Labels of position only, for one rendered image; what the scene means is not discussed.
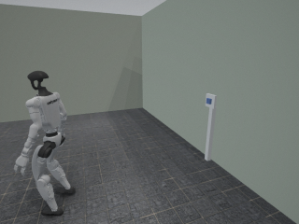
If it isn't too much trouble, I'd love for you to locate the robot right upper arm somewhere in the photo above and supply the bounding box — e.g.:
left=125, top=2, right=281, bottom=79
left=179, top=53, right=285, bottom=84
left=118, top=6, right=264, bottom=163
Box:
left=53, top=92, right=67, bottom=119

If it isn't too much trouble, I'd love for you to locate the panel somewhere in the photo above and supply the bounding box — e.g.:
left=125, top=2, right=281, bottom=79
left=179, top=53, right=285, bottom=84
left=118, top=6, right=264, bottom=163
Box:
left=205, top=93, right=217, bottom=161

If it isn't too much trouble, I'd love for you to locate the right robot forearm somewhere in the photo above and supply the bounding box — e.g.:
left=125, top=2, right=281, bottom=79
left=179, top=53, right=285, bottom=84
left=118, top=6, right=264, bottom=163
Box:
left=58, top=115, right=67, bottom=133

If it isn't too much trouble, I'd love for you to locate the left robot hand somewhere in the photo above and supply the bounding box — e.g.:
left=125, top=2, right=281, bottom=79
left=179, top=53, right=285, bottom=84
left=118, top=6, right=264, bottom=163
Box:
left=14, top=155, right=29, bottom=176

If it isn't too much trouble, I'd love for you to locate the robot right shin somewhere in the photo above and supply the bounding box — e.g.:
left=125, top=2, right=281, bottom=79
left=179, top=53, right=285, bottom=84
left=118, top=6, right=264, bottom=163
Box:
left=49, top=160, right=71, bottom=189

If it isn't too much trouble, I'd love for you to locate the left robot forearm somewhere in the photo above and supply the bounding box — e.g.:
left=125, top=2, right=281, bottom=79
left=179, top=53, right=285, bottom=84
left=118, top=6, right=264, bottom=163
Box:
left=21, top=124, right=39, bottom=157

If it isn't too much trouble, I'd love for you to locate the robot left upper arm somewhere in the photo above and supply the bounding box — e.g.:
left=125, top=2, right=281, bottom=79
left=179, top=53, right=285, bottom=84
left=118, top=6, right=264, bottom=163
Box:
left=25, top=97, right=43, bottom=132

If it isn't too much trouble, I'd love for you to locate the robot right thigh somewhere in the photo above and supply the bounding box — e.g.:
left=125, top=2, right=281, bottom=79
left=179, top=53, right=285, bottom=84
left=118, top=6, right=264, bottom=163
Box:
left=47, top=136, right=65, bottom=171

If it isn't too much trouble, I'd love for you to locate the button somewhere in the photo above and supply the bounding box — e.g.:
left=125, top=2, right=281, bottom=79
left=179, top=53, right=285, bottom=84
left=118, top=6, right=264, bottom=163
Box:
left=206, top=98, right=212, bottom=105

